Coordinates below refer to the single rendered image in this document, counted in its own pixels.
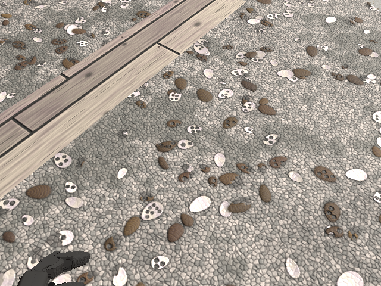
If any robot left hand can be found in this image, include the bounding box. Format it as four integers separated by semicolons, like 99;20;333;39
17;251;90;286

